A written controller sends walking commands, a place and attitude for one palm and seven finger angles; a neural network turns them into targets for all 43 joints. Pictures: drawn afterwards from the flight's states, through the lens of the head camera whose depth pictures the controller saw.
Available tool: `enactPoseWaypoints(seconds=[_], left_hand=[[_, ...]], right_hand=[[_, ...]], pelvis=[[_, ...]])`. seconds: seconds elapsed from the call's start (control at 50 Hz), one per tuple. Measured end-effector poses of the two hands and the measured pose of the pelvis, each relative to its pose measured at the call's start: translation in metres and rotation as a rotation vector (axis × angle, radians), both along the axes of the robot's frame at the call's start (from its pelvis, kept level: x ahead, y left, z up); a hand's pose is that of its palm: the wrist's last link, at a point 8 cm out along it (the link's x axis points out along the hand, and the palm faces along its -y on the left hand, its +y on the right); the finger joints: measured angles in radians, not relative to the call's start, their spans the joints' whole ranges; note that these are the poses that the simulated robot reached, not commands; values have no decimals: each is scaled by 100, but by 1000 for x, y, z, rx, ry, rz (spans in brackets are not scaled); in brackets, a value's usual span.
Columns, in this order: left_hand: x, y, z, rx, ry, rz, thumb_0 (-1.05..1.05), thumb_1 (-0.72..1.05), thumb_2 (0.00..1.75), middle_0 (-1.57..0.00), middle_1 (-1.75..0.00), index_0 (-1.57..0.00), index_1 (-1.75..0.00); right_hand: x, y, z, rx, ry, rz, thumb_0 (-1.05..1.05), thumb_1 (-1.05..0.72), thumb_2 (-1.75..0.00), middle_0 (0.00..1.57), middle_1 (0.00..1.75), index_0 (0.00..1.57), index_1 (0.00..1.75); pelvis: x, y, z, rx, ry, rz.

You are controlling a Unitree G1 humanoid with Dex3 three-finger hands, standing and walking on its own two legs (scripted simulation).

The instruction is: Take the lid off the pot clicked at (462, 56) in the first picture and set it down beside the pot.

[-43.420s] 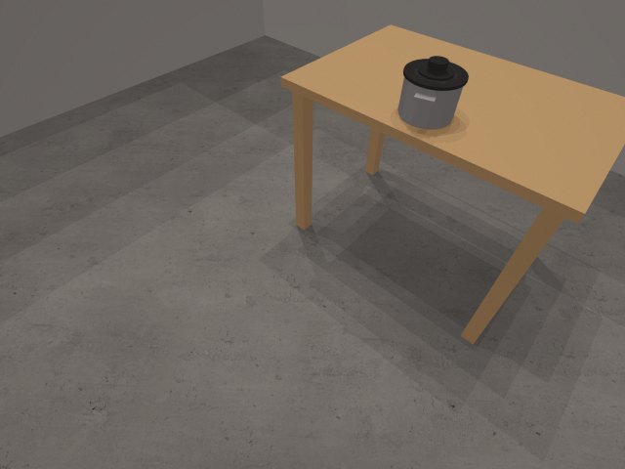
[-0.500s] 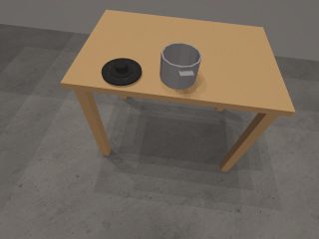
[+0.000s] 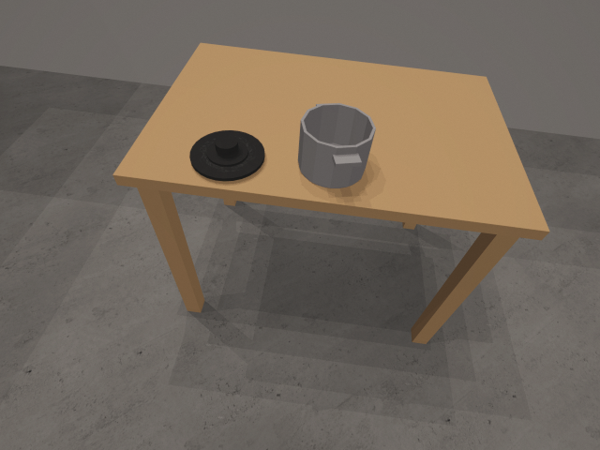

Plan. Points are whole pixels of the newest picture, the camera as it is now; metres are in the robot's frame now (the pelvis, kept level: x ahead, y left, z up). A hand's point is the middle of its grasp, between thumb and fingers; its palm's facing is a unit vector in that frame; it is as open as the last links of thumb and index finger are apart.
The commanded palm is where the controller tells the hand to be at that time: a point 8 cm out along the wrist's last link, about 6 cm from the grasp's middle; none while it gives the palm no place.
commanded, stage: let the arm hang, fingers relaxed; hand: left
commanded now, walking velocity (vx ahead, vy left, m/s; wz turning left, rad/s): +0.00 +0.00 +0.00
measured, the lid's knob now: (226, 144) +0.70 +0.20 -0.04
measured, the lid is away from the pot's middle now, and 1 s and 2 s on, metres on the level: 0.24 0.24 0.24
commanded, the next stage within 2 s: look to check the result in 0.24 s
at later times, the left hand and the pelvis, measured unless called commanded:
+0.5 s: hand out of the picture +0.01 +0.17 -0.18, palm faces +0.03 -0.99 -0.17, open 7.3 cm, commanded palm none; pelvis +0.01 +0.01 +0.00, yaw +0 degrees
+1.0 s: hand out of the picture +0.00 +0.16 -0.18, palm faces +0.03 -0.99 -0.16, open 7.3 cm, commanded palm none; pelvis +0.01 +0.01 +0.00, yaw -1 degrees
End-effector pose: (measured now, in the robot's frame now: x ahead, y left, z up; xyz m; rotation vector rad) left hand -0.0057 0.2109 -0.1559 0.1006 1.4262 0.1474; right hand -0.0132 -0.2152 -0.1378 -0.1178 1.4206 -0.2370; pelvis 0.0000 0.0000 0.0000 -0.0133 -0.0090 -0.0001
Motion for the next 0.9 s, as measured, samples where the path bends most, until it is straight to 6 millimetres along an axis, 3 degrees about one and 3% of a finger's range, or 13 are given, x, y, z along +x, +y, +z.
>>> enactPoseWaypoints(seconds=[0.54,0.9], left_hand=[[13,11,1,11,13,-9,1,92,89,-20,-30,-20,-30],[8,6,2,6,22,-4,1,92,89,-20,-30,-20,-30]], right_hand=[[-4,18,-2,20,35,-19,1,-92,-90,20,30,20,30],[-3,16,-2,23,35,-22,1,-92,-90,20,30,20,30]], pelvis=[[10,9,0,5,2,-7],[11,7,1,6,2,-8]])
